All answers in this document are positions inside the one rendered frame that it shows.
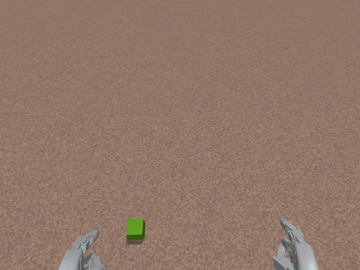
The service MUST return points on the left robot hand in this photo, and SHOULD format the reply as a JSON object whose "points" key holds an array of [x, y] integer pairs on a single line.
{"points": [[73, 258]]}

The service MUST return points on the right robot hand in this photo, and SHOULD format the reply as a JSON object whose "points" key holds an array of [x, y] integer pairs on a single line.
{"points": [[301, 254]]}

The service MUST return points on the cube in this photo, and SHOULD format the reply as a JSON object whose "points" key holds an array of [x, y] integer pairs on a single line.
{"points": [[136, 229]]}

